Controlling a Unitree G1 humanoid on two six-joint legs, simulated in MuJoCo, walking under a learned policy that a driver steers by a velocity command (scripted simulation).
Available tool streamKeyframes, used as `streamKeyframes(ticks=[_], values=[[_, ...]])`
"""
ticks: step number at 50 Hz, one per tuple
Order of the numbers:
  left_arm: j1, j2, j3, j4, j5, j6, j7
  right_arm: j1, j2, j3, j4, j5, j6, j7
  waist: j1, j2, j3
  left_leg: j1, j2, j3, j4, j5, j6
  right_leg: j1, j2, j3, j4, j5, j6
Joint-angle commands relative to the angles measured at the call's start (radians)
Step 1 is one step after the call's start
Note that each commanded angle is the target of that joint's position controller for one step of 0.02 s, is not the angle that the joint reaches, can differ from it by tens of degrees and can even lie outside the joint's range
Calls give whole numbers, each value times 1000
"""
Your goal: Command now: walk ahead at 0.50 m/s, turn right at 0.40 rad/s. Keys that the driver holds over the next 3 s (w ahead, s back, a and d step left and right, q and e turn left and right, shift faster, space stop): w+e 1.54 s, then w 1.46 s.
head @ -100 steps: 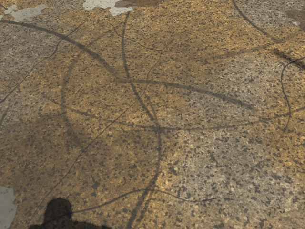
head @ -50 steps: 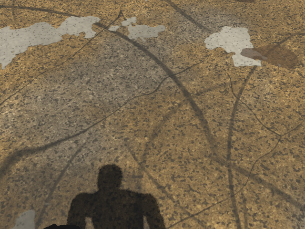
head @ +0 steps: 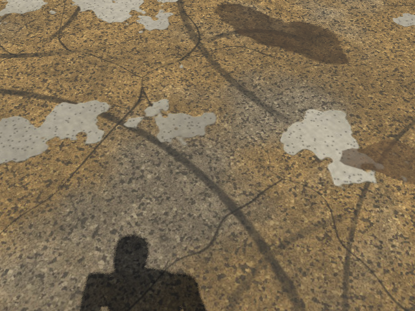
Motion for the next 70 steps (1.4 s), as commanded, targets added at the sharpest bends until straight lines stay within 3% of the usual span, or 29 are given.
streamKeyframes(ticks=[1,4,5,6,7,8,10,14,27,29,31,32,33,34,35,36,37,41,49,53,55,57,58,59,60,61,63,66,70], values=[[-111,54,8,-99,4,-19,-3,43,-147,-27,-16,-4,-2,-15,1,103,73,9,313,-30,52,678,81,0,33,-58,-68,-65,-45],[60,89,30,-57,9,-23,7,13,-187,-37,-22,-10,16,-23,80,135,-44,45,318,21,370,1082,60,210,137,-117,-102,-207,-115],[208,117,48,-12,17,-30,12,3,-195,-39,-32,-6,24,-23,145,113,-125,-41,301,43,584,995,41,409,154,-93,-172,-175,-148],[363,205,79,19,30,-31,26,-7,-172,-31,-70,-1,21,-19,205,18,-233,-265,267,52,896,656,14,664,-24,151,-204,-244,-215],[321,294,106,-1,6,-17,32,17,-97,-23,-131,19,8,3,133,-251,-317,-701,9,-9,1281,-216,-45,934,-289,743,-342,-195,-386],[301,279,105,-1,-22,-7,30,-82,-167,-33,-149,-1,-2,7,151,-51,-279,-823,64,-207,1320,-180,-29,912,-271,721,-380,-142,-375],[212,178,81,2,-20,-8,38,-136,-140,-26,-171,10,-20,10,84,78,-65,-801,152,-209,1162,-47,-30,647,-210,489,-414,30,-298],[181,152,68,1,-31,-37,43,-117,-110,-22,-184,-32,48,16,10,44,-38,-660,179,-194,975,-40,-82,454,-87,325,-456,180,-249],[366,205,83,1,-12,-29,55,-504,-125,-5,-355,-9,44,33,137,-31,5,-744,105,-181,470,223,-98,625,-59,392,-374,257,-167],[320,223,87,-18,-9,-30,61,-438,-150,-10,-349,-6,34,29,91,-45,-3,-608,85,-193,392,171,-74,596,-65,416,-326,293,-133],[262,238,89,-35,-13,-39,53,-231,-194,-30,-291,-6,19,12,-11,-15,-90,-301,47,-174,304,138,-35,517,-8,390,-126,408,-88],[261,197,77,-49,-25,-49,42,-88,-250,-47,-273,-23,6,-4,-72,66,-204,-73,181,-300,267,49,9,412,61,332,107,272,-61],[314,95,53,-88,-54,-53,41,-2,-336,-65,-283,-47,12,-18,-67,244,-327,177,456,-666,204,-105,78,150,189,205,399,-276,-27],[377,142,56,-96,-31,-43,44,-55,-338,-72,-278,-30,30,-12,3,336,-344,148,534,-958,120,-161,151,6,186,166,533,-539,-32],[343,178,62,-64,-10,-27,47,-131,-230,-51,-299,-21,37,-8,22,161,-190,10,496,-830,117,-247,142,-29,106,170,585,-452,-34],[278,169,60,-66,-4,-23,35,-178,-162,-34,-301,-13,37,-3,19,74,-86,-116,433,-664,93,-183,122,-14,75,154,548,-376,-26],[258,149,57,-72,-2,-17,26,-198,-141,-27,-297,-16,35,-3,35,94,-45,-186,385,-542,65,-75,95,11,47,142,505,-341,-18],[209,125,51,-103,9,17,-2,-138,-152,-32,-252,0,0,6,51,145,-26,-235,343,-319,22,234,95,10,15,115,473,-270,7],[-49,80,22,-201,4,15,-35,-81,-173,-46,-207,1,-3,11,13,129,28,-195,309,-58,-10,348,77,-32,-7,32,136,-11,23],[-135,90,20,-240,12,15,-43,-24,-206,-56,-180,1,11,2,-11,129,49,-107,344,-3,33,439,55,22,14,-41,-11,-87,-20],[-124,102,26,-244,20,16,-35,-7,-230,-61,-167,-1,26,-3,1,140,28,-47,354,36,141,688,40,83,62,-77,-55,-193,-56],[37,129,45,-202,27,6,-19,-4,-256,-64,-163,1,45,-7,76,136,-79,-45,347,75,429,929,28,285,147,-100,-114,-262,-107],[219,166,66,-142,35,-3,-4,-12,-249,-59,-177,1,50,-6,156,80,-185,-174,322,96,680,797,0,533,149,-51,-173,-238,-143],[299,286,99,-137,37,-2,12,18,-154,-34,-244,11,46,7,156,-118,-314,-545,239,96,1026,236,-53,864,-139,372,-215,-414,-241],[291,347,112,-165,-4,7,21,-51,-167,-40,-300,-5,38,16,146,-174,-376,-795,71,-68,1245,-287,-93,951,-302,830,-378,-286,-332],[293,322,109,-145,-14,14,30,-161,-199,-45,-322,-9,36,19,168,-42,-256,-895,128,-178,1260,-196,-81,901,-260,668,-379,-156,-312],[206,219,81,-130,-19,5,42,-139,-166,-31,-301,-1,25,18,74,29,-72,-806,200,-181,1081,-71,-71,634,-166,431,-388,67,-239],[147,176,64,-141,-27,-19,39,-79,-162,-32,-283,-33,71,25,4,3,-72,-665,206,-176,988,-53,-97,474,-76,326,-424,188,-220],[224,203,73,-114,-25,-32,34,-196,-140,-29,-322,-28,88,29,34,4,-22,-746,196,-166,845,74,-121,447,-48,333,-482,83,-220]])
